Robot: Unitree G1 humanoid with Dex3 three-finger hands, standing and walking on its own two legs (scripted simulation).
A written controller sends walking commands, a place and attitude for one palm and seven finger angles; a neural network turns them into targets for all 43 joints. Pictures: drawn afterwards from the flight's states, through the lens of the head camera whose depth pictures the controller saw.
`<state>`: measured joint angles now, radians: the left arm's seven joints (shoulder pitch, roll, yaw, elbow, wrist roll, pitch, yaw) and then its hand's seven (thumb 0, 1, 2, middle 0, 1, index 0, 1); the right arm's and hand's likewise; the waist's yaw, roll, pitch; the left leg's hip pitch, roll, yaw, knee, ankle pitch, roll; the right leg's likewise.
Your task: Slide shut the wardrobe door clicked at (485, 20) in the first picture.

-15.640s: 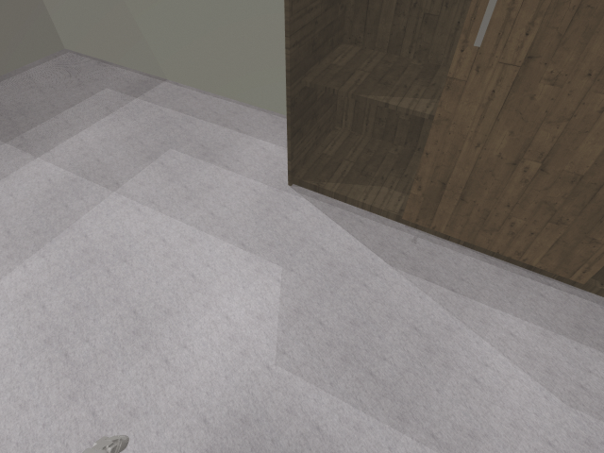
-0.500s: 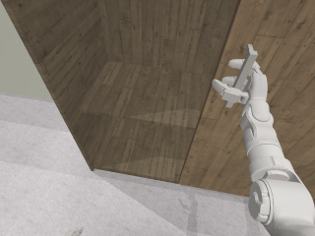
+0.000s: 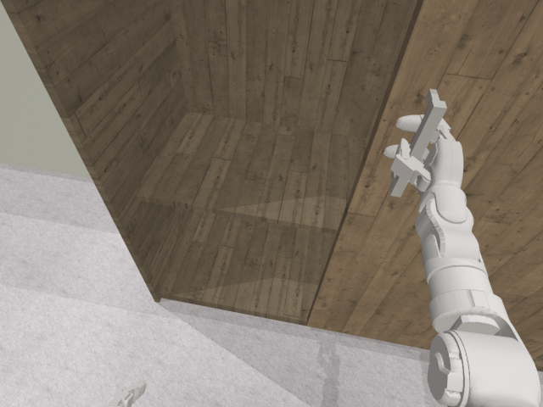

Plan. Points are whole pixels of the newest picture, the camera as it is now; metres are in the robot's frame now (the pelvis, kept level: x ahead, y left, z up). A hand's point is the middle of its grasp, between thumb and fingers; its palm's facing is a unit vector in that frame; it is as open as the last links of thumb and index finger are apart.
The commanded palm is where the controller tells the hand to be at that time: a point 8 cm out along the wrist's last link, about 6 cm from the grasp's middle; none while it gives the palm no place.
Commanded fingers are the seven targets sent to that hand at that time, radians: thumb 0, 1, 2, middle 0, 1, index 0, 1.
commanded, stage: grip the handle and tug to test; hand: right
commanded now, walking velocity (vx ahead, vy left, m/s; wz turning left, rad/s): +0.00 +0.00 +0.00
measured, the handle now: (413, 146) +0.49 -0.15 +0.15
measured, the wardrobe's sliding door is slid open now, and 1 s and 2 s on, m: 0.57 0.57 0.54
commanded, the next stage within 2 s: tug the door sideways, standing still in 0.44 s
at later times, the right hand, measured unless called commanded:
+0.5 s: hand (400, 166) +0.43 -0.12 +0.16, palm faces +0.09 +1.00 +0.00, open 5.9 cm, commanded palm +0.38 -0.17 +0.16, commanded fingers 0.00 -0.90 -0.90 0.45 1.40 0.45 1.40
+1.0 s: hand (398, 163) +0.44 -0.12 +0.16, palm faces +0.16 +0.99 -0.03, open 5.7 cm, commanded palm +0.42 -0.12 +0.16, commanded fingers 0.00 -0.90 -0.90 0.45 1.40 0.45 1.40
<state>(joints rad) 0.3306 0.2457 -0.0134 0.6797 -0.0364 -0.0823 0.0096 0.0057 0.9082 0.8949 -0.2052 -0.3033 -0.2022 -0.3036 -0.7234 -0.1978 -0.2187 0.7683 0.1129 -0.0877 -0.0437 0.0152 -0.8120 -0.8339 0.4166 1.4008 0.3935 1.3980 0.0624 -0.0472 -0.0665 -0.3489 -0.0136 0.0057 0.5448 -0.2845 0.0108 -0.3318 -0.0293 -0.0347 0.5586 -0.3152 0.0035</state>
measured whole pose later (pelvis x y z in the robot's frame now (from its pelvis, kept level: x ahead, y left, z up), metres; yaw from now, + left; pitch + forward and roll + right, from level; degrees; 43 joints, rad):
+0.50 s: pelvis +0.03 +0.00 +0.01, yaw +1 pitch +4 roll +0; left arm 0.27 0.23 -0.01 0.62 -0.04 -0.07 0.00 0.01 0.91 0.90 -0.20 -0.30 -0.20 -0.30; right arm -0.44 -0.15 -0.18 0.33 0.14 0.10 -0.06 0.03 -0.81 -0.82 0.27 1.36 0.25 1.30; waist 0.04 -0.06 -0.08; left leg -0.26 -0.01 -0.01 0.48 -0.29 0.01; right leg -0.23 -0.03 -0.05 0.49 -0.32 0.00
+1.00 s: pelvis +0.02 +0.00 +0.00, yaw -4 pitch +4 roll +0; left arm 0.24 0.21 -0.01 0.69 -0.02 -0.07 0.01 0.01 0.91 0.90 -0.20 -0.30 -0.20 -0.30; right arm -0.64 -0.08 -0.06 0.50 0.11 0.09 -0.17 0.02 -0.79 -0.85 0.33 1.37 0.30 1.39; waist -0.01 -0.06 -0.06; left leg -0.28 0.02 0.07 0.52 -0.31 0.01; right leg -0.28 0.00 0.02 0.53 -0.32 0.00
